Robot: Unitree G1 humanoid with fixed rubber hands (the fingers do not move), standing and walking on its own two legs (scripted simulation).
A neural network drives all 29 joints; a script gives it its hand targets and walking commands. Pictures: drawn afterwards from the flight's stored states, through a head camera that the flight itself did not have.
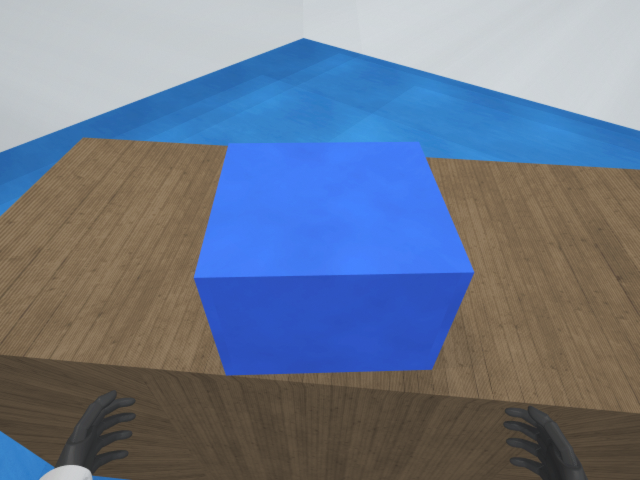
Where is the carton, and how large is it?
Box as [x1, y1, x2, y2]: [194, 142, 473, 375]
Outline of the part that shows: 418,142 228,144 194,275 194,279 226,375 431,369 473,274 473,270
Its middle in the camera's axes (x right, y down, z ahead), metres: +0.01 +0.03 +0.61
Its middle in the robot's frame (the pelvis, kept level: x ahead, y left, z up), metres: +0.45 +0.01 +0.03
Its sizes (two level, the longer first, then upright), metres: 0.313 0.285 0.227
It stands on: a pedestal, 0.69 m high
